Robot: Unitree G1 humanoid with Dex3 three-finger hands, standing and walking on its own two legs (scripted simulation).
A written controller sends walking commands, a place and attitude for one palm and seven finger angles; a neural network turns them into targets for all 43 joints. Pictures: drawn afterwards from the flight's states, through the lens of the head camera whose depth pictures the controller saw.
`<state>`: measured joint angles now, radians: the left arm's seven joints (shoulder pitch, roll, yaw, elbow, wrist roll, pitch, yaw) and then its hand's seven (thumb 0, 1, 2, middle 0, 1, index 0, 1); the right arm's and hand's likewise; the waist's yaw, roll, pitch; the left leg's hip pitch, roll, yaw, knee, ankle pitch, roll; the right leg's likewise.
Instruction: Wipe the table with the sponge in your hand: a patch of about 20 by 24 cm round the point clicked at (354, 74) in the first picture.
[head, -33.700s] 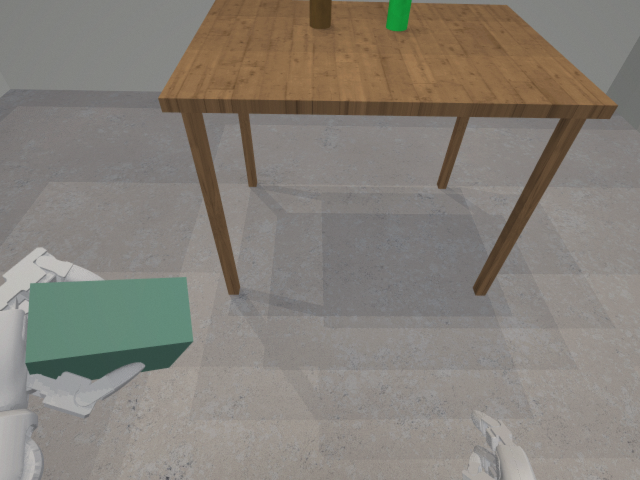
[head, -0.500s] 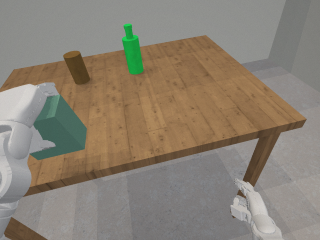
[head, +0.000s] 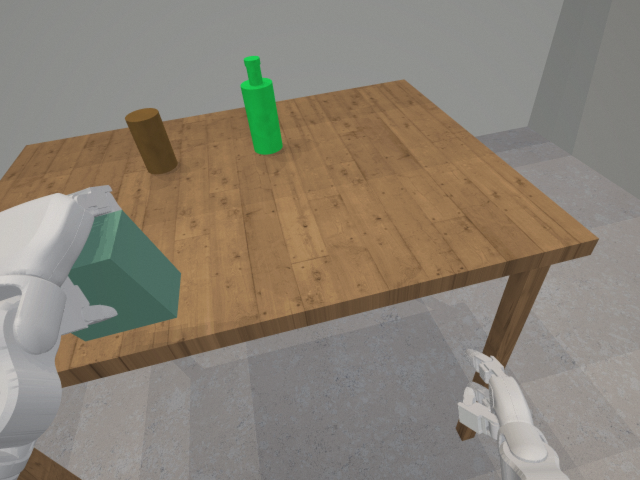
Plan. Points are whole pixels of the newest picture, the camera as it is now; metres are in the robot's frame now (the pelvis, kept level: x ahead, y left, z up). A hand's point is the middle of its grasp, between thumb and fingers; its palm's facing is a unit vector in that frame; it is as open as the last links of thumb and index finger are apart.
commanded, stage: bring the sponge back beside the body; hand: left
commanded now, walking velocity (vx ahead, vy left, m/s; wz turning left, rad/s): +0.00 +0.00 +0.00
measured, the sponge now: (113, 289) +0.23 +0.29 +0.17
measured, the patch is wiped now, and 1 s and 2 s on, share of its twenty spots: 1.00 1.00 1.00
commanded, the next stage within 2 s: step back with the hand held close in 0.62 s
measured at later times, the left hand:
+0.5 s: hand (86, 274) +0.21 +0.28 +0.22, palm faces +0.31 -0.12 -0.94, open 10.3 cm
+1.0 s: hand (134, 255) +0.23 +0.24 +0.23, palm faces +0.38 -0.82 -0.42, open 10.3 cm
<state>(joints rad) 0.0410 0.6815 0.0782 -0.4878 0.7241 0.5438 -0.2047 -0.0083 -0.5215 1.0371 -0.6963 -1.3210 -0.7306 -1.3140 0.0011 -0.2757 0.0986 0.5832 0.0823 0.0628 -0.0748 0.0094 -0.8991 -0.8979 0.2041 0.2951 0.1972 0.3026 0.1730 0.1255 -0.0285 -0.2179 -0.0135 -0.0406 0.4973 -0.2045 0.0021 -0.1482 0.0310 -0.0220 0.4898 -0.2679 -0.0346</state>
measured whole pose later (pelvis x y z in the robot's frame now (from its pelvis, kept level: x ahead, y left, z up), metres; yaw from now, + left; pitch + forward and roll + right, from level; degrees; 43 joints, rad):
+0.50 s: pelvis +0.00 +0.00 +0.00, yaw +0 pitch -5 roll +0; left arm 0.12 0.66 0.09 -0.56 0.70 0.55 -0.15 -0.01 -0.52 1.04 -0.70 -1.32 -0.73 -1.31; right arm 0.01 -0.26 0.10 0.58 0.08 0.05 -0.08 0.01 -0.90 -0.90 0.20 0.30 0.20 0.30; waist 0.18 0.12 -0.03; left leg -0.20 -0.01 -0.04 0.50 -0.21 0.00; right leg -0.13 0.04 -0.02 0.49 -0.27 -0.04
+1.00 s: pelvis +0.01 +0.01 -0.01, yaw +2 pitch +3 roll -2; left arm 0.35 0.47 0.41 -0.77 -0.07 0.00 0.10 -0.01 -0.52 1.04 -0.70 -1.32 -0.73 -1.31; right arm 0.23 -0.25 0.06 0.51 0.03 0.04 -0.07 0.01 -0.90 -0.90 0.21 0.30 0.20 0.30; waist 0.00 0.00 -0.03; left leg -0.36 -0.01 -0.05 0.63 -0.32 0.02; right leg -0.31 0.03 -0.06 0.56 -0.30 -0.01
